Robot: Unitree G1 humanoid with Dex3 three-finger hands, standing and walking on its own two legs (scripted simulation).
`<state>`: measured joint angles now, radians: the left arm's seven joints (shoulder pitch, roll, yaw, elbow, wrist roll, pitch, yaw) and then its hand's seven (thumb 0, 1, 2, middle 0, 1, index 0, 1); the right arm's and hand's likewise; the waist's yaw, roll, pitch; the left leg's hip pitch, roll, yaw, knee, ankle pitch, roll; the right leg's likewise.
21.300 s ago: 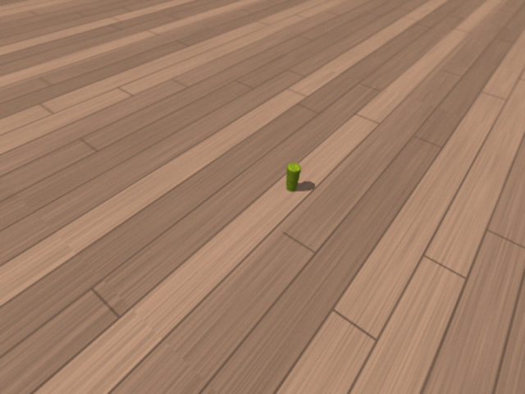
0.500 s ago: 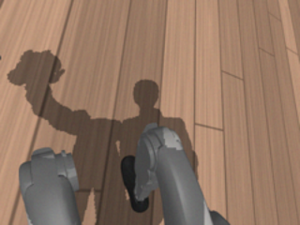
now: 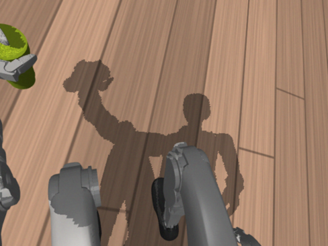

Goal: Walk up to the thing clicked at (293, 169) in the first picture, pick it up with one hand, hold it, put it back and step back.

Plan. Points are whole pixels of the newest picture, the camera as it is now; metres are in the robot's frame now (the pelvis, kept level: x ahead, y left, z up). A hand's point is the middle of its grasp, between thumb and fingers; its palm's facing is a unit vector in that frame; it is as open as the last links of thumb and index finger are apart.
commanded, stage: settle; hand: left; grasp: from the side
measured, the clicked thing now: (14, 63) +0.55 +0.26 -0.10
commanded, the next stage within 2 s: lift in 0.24 s
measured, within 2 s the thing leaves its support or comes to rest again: neither
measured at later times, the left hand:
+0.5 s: hand (2, 39) +0.54 +0.25 -0.01, palm faces +0.17 -0.98 -0.07, open 6.2 cm
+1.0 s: hand out of the picture +0.49 +0.25 +0.11, palm faces +0.18 -0.98 -0.04, open 6.0 cm
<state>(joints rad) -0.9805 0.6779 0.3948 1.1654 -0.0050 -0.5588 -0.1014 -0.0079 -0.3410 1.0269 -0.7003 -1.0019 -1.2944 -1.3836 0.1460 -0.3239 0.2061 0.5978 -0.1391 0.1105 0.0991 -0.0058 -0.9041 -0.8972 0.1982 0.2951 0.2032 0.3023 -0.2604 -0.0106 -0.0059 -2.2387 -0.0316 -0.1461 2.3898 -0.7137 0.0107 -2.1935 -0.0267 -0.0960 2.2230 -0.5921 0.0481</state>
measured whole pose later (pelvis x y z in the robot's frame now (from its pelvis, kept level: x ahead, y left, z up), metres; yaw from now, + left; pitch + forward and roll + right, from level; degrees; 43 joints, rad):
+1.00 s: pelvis +0.01 +0.00 +0.09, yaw +5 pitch +34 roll -5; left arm -0.77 0.45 0.38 0.86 -0.10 -0.39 -0.16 -0.01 -0.34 1.02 -0.69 -1.02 -1.49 -1.58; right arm 0.20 -0.28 0.06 0.60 -0.02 0.06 0.03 0.00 -0.94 -0.91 0.20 0.29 0.20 0.30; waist -0.15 0.04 -0.17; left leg -1.97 -0.02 -0.07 2.08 -0.70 0.01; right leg -1.97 -0.04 -0.04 1.98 -0.60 0.03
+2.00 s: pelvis +0.06 +0.00 +0.34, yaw +7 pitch +15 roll -3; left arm -0.25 0.24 0.16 0.46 -0.16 -0.29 -0.06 0.00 -0.32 1.00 -0.66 -1.06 -1.46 -1.52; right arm 0.24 -0.22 0.02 0.65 0.02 -0.05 -0.04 0.00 -0.93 -0.90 0.20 0.29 0.20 0.30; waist -0.04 0.01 -0.10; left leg -0.91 0.02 -0.04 1.18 -0.53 0.00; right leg -0.91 -0.01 -0.03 1.10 -0.44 0.02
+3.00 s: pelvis +0.08 -0.01 +0.38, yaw +7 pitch +7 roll -1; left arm -0.18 0.21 0.16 0.47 -0.19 -0.32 -0.11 0.00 -0.30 0.98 -0.65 -1.08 -1.40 -1.45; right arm 0.25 -0.22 0.01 0.66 0.02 -0.05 -0.04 0.01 -0.92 -0.90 0.20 0.29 0.20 0.30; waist -0.03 0.01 -0.05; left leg -0.58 0.02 -0.03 0.90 -0.44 -0.01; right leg -0.60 -0.01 -0.02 0.86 -0.37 0.01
